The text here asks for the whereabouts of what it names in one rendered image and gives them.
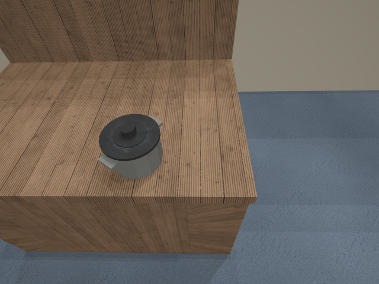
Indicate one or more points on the pot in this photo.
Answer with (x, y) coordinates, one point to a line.
(139, 168)

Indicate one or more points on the table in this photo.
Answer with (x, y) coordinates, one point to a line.
(76, 65)

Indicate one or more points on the knob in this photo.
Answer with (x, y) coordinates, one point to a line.
(127, 129)

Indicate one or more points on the lid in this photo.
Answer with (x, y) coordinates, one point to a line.
(117, 147)

